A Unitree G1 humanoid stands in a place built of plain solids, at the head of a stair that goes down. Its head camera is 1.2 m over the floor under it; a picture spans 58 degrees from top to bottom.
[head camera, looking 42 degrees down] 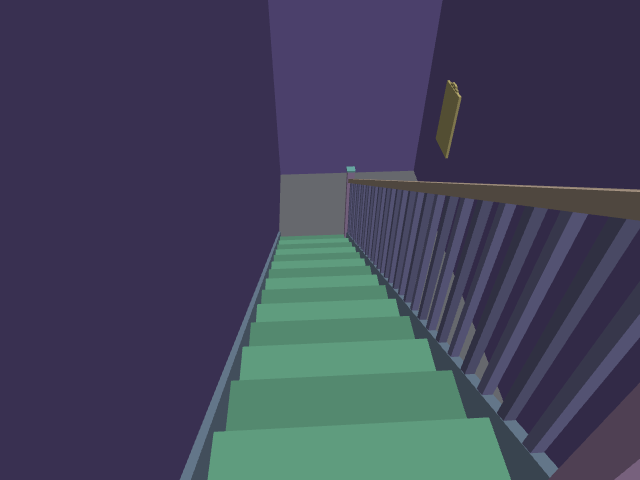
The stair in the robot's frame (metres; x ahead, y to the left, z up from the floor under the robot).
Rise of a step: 0.20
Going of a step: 0.29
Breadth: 0.90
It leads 3 degrees to the left of straight ahead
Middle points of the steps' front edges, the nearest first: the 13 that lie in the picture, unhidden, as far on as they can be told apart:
0.65 -0.11 -0.19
0.94 -0.09 -0.38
1.23 -0.08 -0.58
1.52 -0.06 -0.78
1.82 -0.04 -0.97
2.11 -0.03 -1.17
2.41 -0.01 -1.36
2.70 0.00 -1.56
2.99 0.02 -1.76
3.29 0.03 -1.95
3.58 0.05 -2.15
3.87 0.07 -2.34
4.17 0.08 -2.54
